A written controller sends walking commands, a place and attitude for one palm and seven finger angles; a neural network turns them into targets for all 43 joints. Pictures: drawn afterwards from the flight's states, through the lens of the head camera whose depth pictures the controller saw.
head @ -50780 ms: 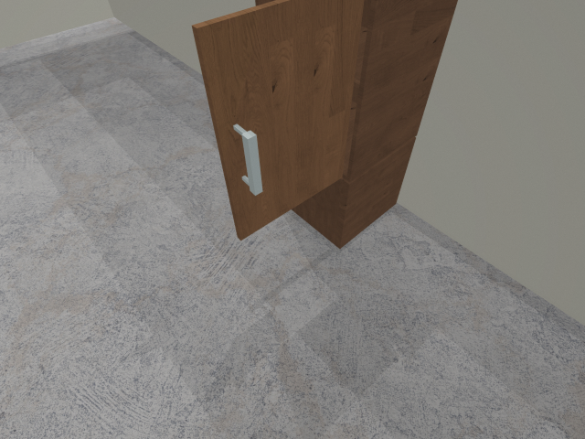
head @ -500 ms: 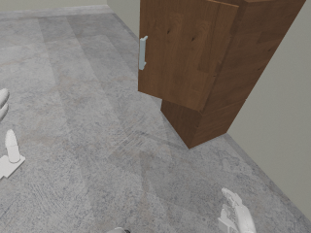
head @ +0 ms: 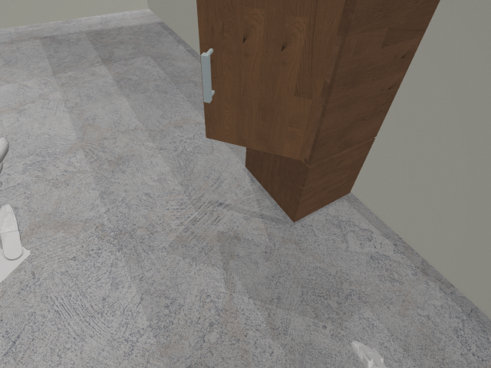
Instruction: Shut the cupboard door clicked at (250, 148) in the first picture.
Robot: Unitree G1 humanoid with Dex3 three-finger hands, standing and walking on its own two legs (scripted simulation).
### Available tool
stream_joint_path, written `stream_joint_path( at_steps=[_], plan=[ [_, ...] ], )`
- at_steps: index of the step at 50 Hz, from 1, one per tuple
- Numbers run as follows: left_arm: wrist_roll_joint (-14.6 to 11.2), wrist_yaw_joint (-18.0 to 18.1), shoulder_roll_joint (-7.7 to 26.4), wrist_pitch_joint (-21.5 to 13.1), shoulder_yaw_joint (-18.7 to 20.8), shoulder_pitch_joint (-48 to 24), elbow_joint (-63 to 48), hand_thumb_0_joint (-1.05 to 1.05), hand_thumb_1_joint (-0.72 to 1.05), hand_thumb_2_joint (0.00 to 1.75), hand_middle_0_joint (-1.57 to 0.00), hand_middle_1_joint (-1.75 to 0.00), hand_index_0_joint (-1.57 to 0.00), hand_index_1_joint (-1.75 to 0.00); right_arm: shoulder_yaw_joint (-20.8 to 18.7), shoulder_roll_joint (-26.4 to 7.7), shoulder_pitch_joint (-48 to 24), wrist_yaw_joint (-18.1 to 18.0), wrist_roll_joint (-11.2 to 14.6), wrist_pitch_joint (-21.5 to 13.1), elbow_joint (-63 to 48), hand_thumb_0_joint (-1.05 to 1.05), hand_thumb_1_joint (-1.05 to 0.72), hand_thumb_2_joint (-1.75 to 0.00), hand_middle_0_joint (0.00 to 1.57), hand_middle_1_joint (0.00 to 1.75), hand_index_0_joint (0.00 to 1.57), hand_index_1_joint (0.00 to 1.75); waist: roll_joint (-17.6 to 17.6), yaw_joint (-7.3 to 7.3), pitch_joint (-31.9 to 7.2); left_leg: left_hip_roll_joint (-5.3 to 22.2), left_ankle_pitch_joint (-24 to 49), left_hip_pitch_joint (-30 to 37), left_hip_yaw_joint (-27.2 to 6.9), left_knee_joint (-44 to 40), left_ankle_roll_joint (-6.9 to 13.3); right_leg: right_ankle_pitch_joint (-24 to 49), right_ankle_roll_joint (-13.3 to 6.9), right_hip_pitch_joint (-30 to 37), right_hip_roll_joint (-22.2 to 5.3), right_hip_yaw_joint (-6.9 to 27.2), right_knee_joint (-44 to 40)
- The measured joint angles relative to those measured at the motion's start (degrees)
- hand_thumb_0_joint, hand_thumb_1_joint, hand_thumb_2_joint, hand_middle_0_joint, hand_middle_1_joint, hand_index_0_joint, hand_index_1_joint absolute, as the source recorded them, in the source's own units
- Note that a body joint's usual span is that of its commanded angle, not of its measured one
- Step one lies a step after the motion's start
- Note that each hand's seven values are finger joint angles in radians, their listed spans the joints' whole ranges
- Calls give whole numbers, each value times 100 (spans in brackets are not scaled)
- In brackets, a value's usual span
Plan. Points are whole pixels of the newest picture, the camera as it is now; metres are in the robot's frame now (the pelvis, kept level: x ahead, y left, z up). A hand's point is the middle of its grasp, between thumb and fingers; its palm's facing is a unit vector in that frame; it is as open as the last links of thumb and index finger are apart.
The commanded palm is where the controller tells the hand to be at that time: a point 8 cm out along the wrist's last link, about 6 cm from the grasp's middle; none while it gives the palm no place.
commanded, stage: stop stepping back and stand still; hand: left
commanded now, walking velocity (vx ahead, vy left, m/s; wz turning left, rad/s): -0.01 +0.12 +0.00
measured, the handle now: (209, 76) +1.00 +0.15 -0.03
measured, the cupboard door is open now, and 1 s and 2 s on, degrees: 41 41 41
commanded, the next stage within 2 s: let the arm hang, fingers relaxed in 0.62 s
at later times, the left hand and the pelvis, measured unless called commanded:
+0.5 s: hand (17, 206) +0.25 +0.28 +0.20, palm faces +0.40 -0.76 -0.51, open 7.4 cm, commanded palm +0.18 +0.32 +0.19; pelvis +0.04 +0.02 +0.01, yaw +0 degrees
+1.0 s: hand out of the picture +0.10 +0.19 -0.15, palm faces -0.01 -0.99 -0.15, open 7.3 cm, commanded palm none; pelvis +0.01 +0.03 +0.01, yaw +2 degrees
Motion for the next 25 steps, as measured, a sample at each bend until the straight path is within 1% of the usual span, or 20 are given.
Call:
stream_joint_path(
  at_steps=[2,3,5,7,10,13,14,16,17,18,22,25],
  plan=[
    [-9,20,-40,-91,19,-146,158,1,88,90,-21,-30,-22,-30,-52,-90,-105,3,-10,52,180,2,-90,-90,20,30,21,30,63,89,28,-156,-47,-298,-61,814,0,28,-41,109,-33,-39,-113],
    [-18,39,-102,-117,41,-190,289,1,88,90,-21,-30,-22,-30,-69,-145,-137,4,-8,80,232,2,-90,-90,20,30,21,30,74,137,3,-218,26,-379,-28,1018,-9,48,-29,177,-60,-16,-222],
    [-45,81,-258,-138,92,-199,611,1,88,90,-21,-30,-22,-30,-94,-259,-187,-19,4,115,248,2,-90,-90,20,30,21,30,100,200,-62,-278,233,-411,81,1000,-21,122,5,303,-105,62,-451],
    [-71,114,-396,-91,69,-239,937,1,88,90,-21,-30,-22,-30,-125,-366,-224,-63,30,102,202,2,-91,-90,20,30,21,30,122,221,-83,-290,428,-273,192,501,2,173,44,421,-151,100,-615],
    [-81,140,-590,33,-139,-434,1241,1,88,90,-21,-30,-21,-30,-188,-517,-292,-132,53,21,140,2,-91,-90,20,30,20,30,154,245,-7,-288,732,105,265,-463,79,123,105,565,-185,44,-662],
    [-77,125,-784,163,-430,-575,1119,1,89,90,-20,-30,-21,-30,-252,-651,-366,-171,72,-60,56,2,-91,-90,20,30,20,30,219,271,93,-236,1234,613,186,-1417,147,-52,161,618,-106,-73,-496],
    [-71,110,-808,186,-505,-623,1016,1,89,90,-20,-30,-21,-30,-280,-640,-427,-189,78,-74,52,2,-91,-90,20,30,20,30,169,269,150,-249,1111,681,162,-1496,122,-129,181,606,-118,-93,-398],
    [-58,81,-791,214,-577,-684,778,2,89,90,-20,-30,-21,-30,-275,-553,-565,-207,107,-63,-4,2,-91,-90,20,30,20,30,-24,325,275,-297,1042,708,220,-1466,121,-133,193,626,-168,-22,-380],
    [-51,63,-740,207,-550,-656,634,2,89,90,-20,-30,-21,-30,-248,-508,-623,-207,99,-78,-69,2,-91,-90,20,30,20,30,-87,336,299,-289,1048,704,256,-1478,125,-116,206,625,-159,20,-428],
    [-52,49,-660,190,-491,-609,487,2,89,90,-21,-30,-21,-30,-219,-462,-676,-203,90,-98,-152,2,-91,-90,20,30,20,30,-117,319,315,-271,1063,688,272,-1497,126,-90,218,621,-139,38,-488],
    [-100,29,-233,47,-120,-440,58,2,88,90,-21,-30,-21,-30,-117,-297,-833,-141,94,-145,-443,2,-91,-90,20,30,20,30,-61,212,335,-193,1105,594,262,-1547,110,61,221,621,-46,37,-761],
    [-171,20,-40,8,96,-270,21,2,88,90,-21,-30,-21,-30,-45,-213,-881,-91,123,-62,-524,2,-91,-90,20,30,20,30,51,160,253,-159,1108,565,300,-1578,110,135,227,609,-11,80,-876]
  ],
)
